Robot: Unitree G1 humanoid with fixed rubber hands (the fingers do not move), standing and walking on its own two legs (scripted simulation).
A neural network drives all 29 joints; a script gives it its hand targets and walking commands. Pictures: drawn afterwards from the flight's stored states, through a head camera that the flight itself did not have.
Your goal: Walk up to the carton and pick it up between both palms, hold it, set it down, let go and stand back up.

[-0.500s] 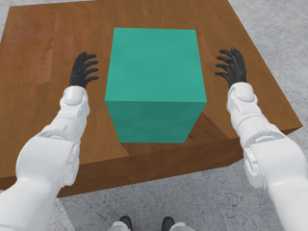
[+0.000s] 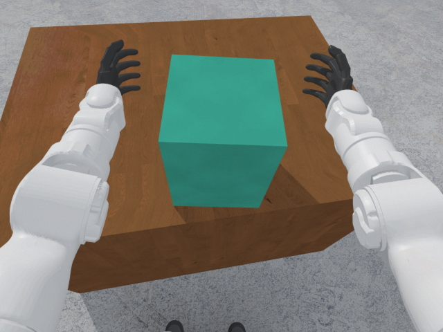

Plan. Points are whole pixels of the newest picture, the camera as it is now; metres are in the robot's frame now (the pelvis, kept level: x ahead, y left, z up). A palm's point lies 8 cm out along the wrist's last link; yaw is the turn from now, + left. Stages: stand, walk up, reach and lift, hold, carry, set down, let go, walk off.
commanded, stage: set down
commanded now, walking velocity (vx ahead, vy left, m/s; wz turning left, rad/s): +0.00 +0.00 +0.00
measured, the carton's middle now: (219, 138) +0.49 +0.01 +0.00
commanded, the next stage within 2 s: none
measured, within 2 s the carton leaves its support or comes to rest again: neither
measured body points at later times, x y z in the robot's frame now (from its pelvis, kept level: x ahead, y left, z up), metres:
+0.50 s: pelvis +0.02 +0.00 +0.02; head +0.08 +0.01 +0.46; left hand +0.48 +0.20 +0.13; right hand +0.48 -0.20 +0.13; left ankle +0.03 +0.14 -0.73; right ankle +0.02 -0.10 -0.73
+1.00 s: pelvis +0.01 +0.00 +0.01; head +0.02 +0.01 +0.46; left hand +0.41 +0.20 +0.08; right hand +0.40 -0.20 +0.08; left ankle +0.03 +0.14 -0.73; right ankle +0.02 -0.10 -0.73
